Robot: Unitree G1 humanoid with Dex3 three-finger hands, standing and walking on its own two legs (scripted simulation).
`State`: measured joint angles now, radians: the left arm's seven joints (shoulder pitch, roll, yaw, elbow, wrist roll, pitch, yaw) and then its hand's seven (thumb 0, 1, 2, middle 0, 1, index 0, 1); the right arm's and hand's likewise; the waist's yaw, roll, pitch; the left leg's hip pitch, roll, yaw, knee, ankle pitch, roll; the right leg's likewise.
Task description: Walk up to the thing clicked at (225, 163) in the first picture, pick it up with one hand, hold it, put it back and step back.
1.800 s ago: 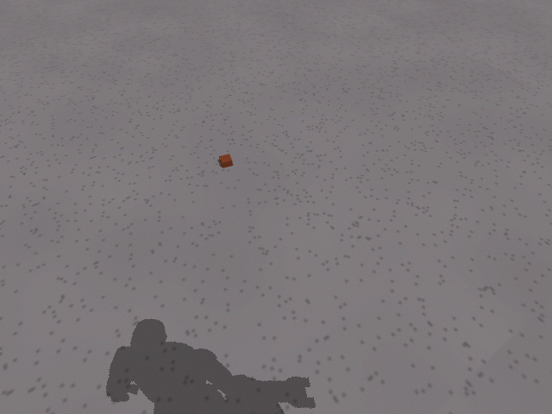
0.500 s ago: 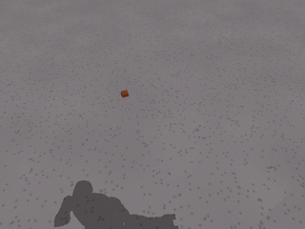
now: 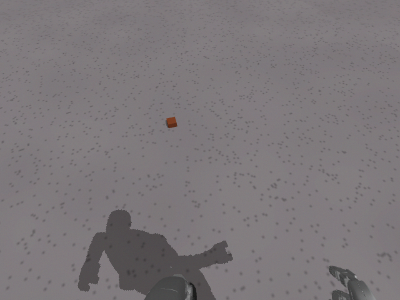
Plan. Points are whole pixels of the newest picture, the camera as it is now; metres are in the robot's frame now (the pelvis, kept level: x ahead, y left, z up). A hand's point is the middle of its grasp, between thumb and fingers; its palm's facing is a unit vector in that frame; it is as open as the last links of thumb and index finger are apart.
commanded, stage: walk up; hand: left
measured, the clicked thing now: (171, 122) +1.22 +0.29 -0.73
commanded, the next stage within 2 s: none
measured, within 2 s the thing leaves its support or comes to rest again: neither
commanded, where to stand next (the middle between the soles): +0.81 +0.00 m, yaw -1 degrees
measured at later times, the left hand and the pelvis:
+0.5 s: hand (125, 226) +0.27 +0.21 -0.09, palm faces +0.00 -0.90 -0.45, open 7.4 cm; pelvis +0.22 -0.07 +0.02, yaw -1 degrees
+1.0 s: hand (132, 174) +0.44 +0.25 -0.14, palm faces -0.01 -0.95 -0.32, open 7.4 cm; pelvis +0.41 -0.02 +0.02, yaw +2 degrees
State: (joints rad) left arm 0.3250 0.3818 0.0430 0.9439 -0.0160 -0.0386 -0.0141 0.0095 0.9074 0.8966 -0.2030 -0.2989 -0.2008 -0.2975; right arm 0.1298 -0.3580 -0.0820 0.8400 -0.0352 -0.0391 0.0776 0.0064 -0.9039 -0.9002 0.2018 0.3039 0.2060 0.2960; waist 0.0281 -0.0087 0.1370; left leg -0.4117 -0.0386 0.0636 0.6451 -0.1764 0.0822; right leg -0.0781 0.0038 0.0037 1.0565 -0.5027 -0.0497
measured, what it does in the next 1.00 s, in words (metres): walks ahead: right foot, then left foot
